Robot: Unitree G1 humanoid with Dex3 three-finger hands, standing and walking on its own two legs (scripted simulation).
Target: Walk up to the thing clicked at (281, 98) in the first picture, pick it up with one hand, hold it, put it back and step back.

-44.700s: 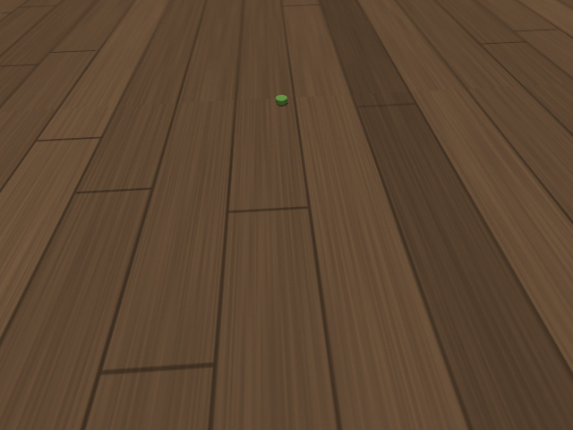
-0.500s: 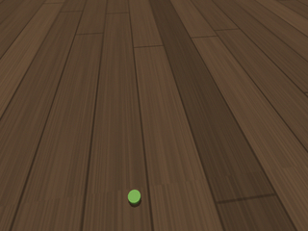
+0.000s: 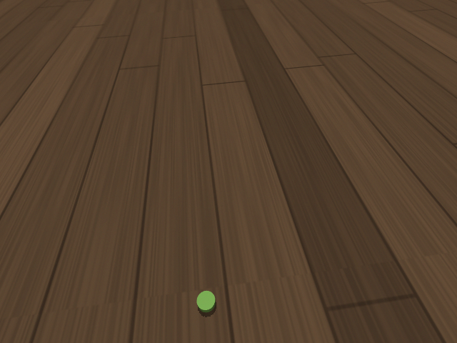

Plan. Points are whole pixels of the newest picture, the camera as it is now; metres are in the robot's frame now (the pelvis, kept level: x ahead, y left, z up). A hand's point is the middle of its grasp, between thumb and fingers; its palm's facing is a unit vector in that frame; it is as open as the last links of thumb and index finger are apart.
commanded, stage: stand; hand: left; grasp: from above
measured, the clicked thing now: (206, 301) +0.45 +0.16 -0.76
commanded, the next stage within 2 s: step back in 1.62 s
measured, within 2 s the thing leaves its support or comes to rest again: neither
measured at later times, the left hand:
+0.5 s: hand out of the picture +0.07 +0.22 -0.16, palm faces +0.01 -0.95 -0.32, open 7.4 cm
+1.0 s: hand out of the picture +0.09 +0.22 -0.16, palm faces -0.02 -0.94 -0.33, open 7.4 cm
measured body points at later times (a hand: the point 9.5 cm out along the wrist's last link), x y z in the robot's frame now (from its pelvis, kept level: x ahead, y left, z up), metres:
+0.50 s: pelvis +0.01 -0.02 +0.00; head +0.01 -0.02 +0.45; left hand +0.07 +0.27 -0.14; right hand +0.06 -0.31 -0.14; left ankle +0.03 +0.11 -0.74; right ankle +0.00 -0.14 -0.74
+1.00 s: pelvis +0.01 -0.02 +0.00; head +0.03 -0.02 +0.45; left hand +0.09 +0.27 -0.13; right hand +0.07 -0.31 -0.14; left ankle +0.03 +0.11 -0.74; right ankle +0.00 -0.14 -0.74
